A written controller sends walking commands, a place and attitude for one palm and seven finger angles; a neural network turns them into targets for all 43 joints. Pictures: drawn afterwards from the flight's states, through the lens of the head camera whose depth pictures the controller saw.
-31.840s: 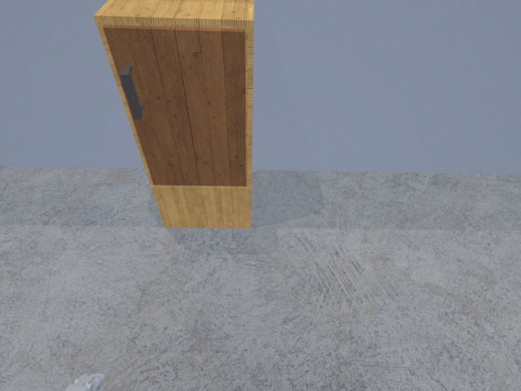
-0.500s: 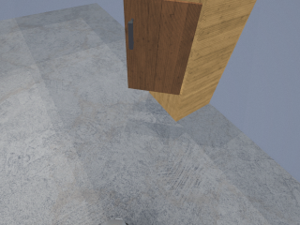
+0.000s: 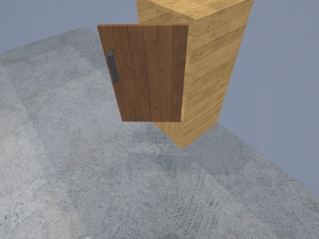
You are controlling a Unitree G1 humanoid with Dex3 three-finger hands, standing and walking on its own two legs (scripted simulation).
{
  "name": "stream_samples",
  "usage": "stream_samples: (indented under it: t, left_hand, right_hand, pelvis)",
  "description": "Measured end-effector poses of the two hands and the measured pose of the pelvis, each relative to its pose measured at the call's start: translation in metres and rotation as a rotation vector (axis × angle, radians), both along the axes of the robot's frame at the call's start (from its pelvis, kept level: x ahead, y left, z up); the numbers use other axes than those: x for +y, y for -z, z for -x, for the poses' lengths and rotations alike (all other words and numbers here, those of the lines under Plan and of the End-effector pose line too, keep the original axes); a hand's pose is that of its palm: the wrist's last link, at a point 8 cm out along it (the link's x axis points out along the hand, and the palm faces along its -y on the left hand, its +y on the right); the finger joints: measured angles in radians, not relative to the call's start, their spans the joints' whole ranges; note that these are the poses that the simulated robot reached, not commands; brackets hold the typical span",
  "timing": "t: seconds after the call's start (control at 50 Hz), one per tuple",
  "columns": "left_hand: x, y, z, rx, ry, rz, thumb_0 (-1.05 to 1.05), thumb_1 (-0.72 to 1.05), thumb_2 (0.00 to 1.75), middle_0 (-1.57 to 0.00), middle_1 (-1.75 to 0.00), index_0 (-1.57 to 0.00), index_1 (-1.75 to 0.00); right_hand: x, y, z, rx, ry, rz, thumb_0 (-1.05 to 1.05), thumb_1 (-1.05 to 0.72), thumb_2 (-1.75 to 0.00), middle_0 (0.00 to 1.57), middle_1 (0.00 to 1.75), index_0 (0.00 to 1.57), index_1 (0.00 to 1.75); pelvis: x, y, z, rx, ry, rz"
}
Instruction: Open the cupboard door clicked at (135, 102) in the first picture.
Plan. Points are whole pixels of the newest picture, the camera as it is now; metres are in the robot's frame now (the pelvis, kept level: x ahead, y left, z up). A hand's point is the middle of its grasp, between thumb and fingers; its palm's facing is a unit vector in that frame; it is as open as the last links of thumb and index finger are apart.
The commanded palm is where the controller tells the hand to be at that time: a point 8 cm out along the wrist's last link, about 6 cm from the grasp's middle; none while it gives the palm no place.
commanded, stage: take the last steps up to it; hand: left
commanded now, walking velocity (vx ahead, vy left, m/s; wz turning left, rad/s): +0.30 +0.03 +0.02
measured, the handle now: (114, 66) +0.82 +0.25 -0.02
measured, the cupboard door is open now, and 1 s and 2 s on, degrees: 48 48 48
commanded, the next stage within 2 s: come to a stop and stand still in 0.42 s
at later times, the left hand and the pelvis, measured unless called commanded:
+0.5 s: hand out of the picture +0.14 +0.21 -0.18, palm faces +0.07 -0.99 -0.13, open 7.4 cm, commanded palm none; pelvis +0.18 +0.05 +0.00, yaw -1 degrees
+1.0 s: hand (108, 180) +0.34 +0.21 -0.18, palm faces +0.02 -0.99 -0.16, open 7.3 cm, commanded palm none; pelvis +0.24 +0.04 +0.00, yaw +0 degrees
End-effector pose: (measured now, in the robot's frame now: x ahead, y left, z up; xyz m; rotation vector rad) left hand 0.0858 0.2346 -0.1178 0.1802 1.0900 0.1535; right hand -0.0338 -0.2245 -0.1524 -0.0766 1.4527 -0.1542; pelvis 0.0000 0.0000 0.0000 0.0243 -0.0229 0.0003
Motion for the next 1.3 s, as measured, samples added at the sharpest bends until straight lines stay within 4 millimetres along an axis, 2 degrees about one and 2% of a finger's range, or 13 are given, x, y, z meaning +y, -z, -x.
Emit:
stream_samples:
  t: [0.14, 0.28, 0.36, 0.4, 0.5, 0.58, 0.64, 0.72, 0.82, 0.92, 1.02, 1.14, 1.3]
  left_hand:
    - [-0.006, 0.002, 0.025, 0.184, -0.081, 0.024, -0.01, 0.95, 0.9, -0.2, -0.29, -0.2, -0.3]
    - [-0.008, 0.014, 0.047, 0.378, -0.153, 0.097, 0.0, 0.92, 0.9, -0.2, -0.29, -0.2, -0.3]
    - [-0.001, 0.031, 0.043, 0.468, -0.179, 0.139, 0.0, 0.92, 0.9, -0.2, -0.29, -0.2, -0.3]
    - [0.006, 0.038, 0.029, 0.494, -0.162, 0.144, 0.0, 0.91, 0.9, -0.2, -0.29, -0.2, -0.3]
    - [0.027, 0.037, -0.05, 0.389, -0.109, 0.116, 0.01, 0.91, 0.9, -0.2, -0.29, -0.2, -0.3]
    - [0.036, 0.025, -0.126, 0.246, -0.065, 0.087, 0.0, 0.91, 0.9, -0.2, -0.29, -0.2, -0.3]
    - [0.042, 0.02, -0.172, 0.172, -0.04, 0.04, 0.01, 0.93, 0.9, -0.2, -0.29, -0.2, -0.3]
    - [0.04, 0.021, -0.215, 0.111, -0.009, 0.001, 0.01, 0.93, 0.9, -0.2, -0.29, -0.2, -0.3]
    - [0.027, 0.016, -0.241, 0.115, 0.035, -0.007, 0.0, 0.92, 0.9, -0.2, -0.29, -0.2, -0.3]
    - [0.02, 0.02, -0.25, 0.088, 0.019, 0.022, 0.0, 0.91, 0.9, -0.2, -0.29, -0.2, -0.3]
    - [0.026, 0.031, -0.237, 0.094, -0.01, 0.072, 0.0, 0.91, 0.9, -0.2, -0.29, -0.2, -0.3]
    - [0.039, 0.03, -0.203, 0.166, -0.038, 0.061, 0.0, 0.91, 0.9, -0.2, -0.29, -0.2, -0.3]
    - [0.062, 0.023, -0.144, 0.222, -0.014, -0.054, 0.0, 0.91, 0.9, -0.2, -0.29, -0.2, -0.3]
  right_hand:
    - [-0.01, -0.025, -0.104, -0.12, -0.044, 0.028, 0.01, -0.92, -0.9, 0.2, 0.3, 0.19, 0.3]
    - [0.011, -0.033, -0.224, -0.244, -0.135, 0.041, 0.01, -0.92, -0.9, 0.2, 0.3, 0.19, 0.3]
    - [0.032, -0.03, -0.29, -0.338, -0.179, 0.067, 0.0, -0.91, -0.9, 0.2, 0.3, 0.19, 0.3]
    - [0.041, -0.029, -0.308, -0.374, -0.17, 0.081, 0.0, -0.91, -0.9, 0.2, 0.3, 0.19, 0.3]
    - [0.054, -0.03, -0.307, -0.325, -0.132, 0.076, 0.0, -0.91, -0.9, 0.2, 0.3, 0.2, 0.3]
    - [0.042, -0.031, -0.296, -0.26, -0.081, 0.106, -0.02, -0.96, -0.9, 0.21, 0.3, 0.2, 0.3]
    - [0.035, -0.028, -0.285, -0.186, -0.065, 0.105, -0.02, -0.95, -0.9, 0.21, 0.3, 0.2, 0.3]
    - [0.026, -0.015, -0.274, -0.102, -0.02, 0.085, -0.01, -0.94, -0.9, 0.21, 0.3, 0.2, 0.3]
    - [0.019, -0.009, -0.268, -0.05, 0.026, 0.061, 0.0, -0.92, -0.9, 0.2, 0.3, 0.2, 0.3]
    - [0.018, -0.011, -0.265, -0.014, 0.017, 0.078, 0.0, -0.92, -0.9, 0.2, 0.3, 0.2, 0.3]
    - [0.024, -0.021, -0.269, -0.044, -0.007, 0.122, 0.0, -0.91, -0.9, 0.2, 0.3, 0.2, 0.3]
    - [0.035, -0.028, -0.279, -0.107, -0.044, 0.124, 0.0, -0.91, -0.9, 0.2, 0.3, 0.2, 0.3]
    - [0.051, -0.005, -0.3, -0.305, -0.047, 0.042, 0.0, -0.91, -0.9, 0.2, 0.3, 0.2, 0.3]
  pelvis:
    - [-0.004, -0.016, -0.05, 0.022, -0.006, 0.007]
    - [0.013, -0.013, -0.107, 0.021, -0.007, 0.024]
    - [0.034, 0.003, -0.145, 0.013, 0.005, 0.043]
    - [0.041, 0.008, -0.157, 0.004, 0.013, 0.031]
    - [0.048, 0.0, -0.184, 0.003, 0.022, 0.016]
    - [0.05, -0.007, -0.202, 0.008, 0.022, 0.016]
    - [0.044, -0.008, -0.216, 0.004, 0.017, 0.013]
    - [0.03, 0.0, -0.233, 0.001, 0.028, -0.011]
    - [0.023, 0.0, -0.243, 0.012, 0.015, 0.007]
    - [0.027, 0.001, -0.242, 0.007, -0.003, 0.023]
    - [0.039, 0.002, -0.234, -0.007, 0.0, 0.023]
    - [0.046, -0.003, -0.223, 0.012, 0.008, 0.037]
    - [0.052, 0.011, -0.195, -0.004, 0.031, 0.021]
